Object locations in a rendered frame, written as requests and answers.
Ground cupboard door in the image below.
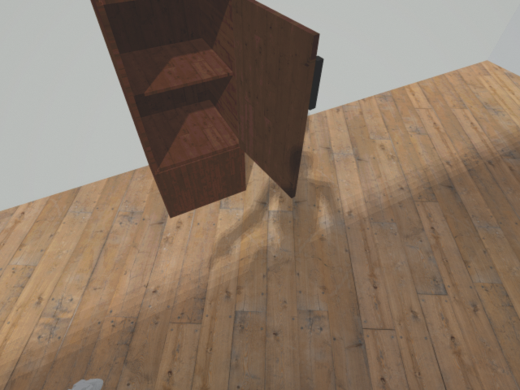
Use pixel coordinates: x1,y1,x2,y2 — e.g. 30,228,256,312
232,0,320,198

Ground handle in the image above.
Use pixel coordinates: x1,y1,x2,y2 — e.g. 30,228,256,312
309,56,324,110

